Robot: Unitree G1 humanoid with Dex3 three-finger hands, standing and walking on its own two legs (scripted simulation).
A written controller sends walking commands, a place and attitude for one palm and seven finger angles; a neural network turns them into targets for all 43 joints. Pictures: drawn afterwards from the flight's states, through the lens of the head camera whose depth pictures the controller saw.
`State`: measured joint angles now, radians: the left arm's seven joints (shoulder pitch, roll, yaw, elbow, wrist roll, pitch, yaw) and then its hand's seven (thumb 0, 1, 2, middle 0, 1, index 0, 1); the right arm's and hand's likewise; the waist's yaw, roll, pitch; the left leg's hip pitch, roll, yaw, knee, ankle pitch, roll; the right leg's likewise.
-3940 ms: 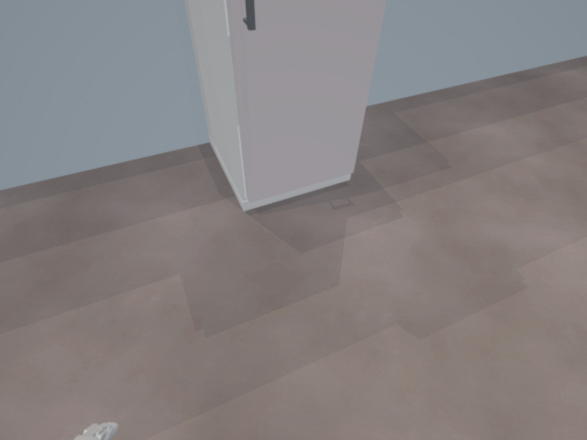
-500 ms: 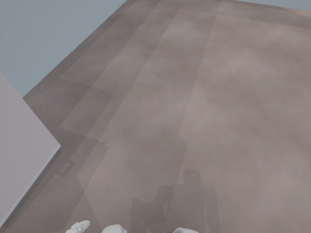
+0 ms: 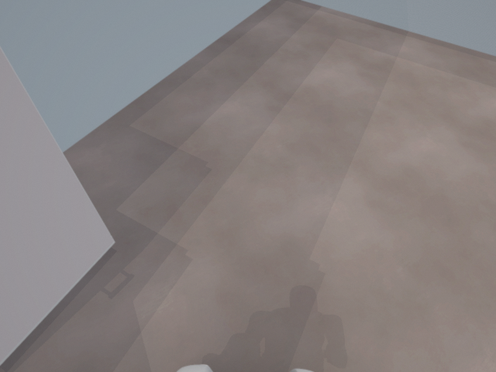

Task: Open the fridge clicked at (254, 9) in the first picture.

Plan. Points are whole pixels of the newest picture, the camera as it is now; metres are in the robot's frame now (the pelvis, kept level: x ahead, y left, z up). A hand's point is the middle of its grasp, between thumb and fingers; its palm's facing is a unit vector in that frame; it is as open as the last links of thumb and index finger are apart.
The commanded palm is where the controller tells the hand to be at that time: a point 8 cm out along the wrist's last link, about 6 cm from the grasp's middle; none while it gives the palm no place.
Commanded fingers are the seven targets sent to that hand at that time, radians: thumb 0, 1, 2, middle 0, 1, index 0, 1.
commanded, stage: turn to face it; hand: left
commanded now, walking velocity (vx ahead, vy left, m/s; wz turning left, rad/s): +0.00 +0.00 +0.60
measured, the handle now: out of the picture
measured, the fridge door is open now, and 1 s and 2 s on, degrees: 0 0 0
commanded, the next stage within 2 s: take the last steps up to it in 1.64 s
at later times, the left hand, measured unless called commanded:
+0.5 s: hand out of the picture +0.07 +0.16 -0.13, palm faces +0.30 -0.91 -0.30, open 7.4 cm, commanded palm none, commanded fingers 0.00 0.90 0.90 -0.20 -0.30 -0.20 -0.30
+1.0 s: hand out of the picture -0.13 +0.16 -0.18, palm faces +0.62 -0.74 -0.27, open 7.4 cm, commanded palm none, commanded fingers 0.00 0.90 0.90 -0.20 -0.30 -0.20 -0.30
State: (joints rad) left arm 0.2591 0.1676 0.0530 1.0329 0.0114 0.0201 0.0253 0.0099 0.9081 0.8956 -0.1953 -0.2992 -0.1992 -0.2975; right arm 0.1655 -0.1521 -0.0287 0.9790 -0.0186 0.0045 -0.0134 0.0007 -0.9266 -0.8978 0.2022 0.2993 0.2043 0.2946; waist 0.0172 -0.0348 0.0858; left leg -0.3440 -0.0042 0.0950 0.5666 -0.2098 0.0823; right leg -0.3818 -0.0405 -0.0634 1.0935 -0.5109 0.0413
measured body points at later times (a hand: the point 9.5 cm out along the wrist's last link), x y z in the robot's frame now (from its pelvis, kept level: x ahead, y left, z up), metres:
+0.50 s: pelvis +0.01 -0.07 +0.01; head +0.04 -0.10 +0.46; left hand +0.05 +0.20 -0.11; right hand +0.12 -0.31 -0.15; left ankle +0.02 +0.06 -0.67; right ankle +0.02 -0.17 -0.73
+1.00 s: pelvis -0.01 -0.04 +0.00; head +0.01 +0.01 +0.44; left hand -0.17 +0.20 -0.16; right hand +0.25 -0.17 -0.12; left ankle -0.06 +0.04 -0.73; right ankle +0.03 -0.18 -0.66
